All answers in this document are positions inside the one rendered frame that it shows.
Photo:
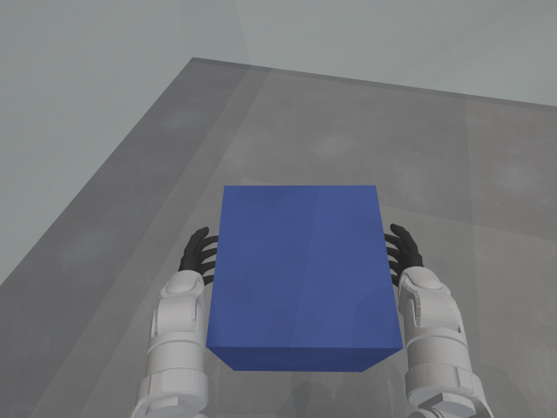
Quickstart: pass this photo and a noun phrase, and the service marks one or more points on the carton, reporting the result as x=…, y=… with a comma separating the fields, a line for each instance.
x=302, y=280

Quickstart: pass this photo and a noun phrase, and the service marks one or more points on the left robot forearm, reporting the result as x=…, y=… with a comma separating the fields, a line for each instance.
x=175, y=382

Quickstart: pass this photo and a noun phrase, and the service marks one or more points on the left robot hand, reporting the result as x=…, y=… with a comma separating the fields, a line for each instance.
x=193, y=256

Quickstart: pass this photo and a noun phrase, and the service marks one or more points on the right robot forearm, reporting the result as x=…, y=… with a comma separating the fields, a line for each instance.
x=440, y=374

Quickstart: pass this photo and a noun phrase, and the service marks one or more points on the right robot hand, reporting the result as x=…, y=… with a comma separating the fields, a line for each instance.
x=407, y=255

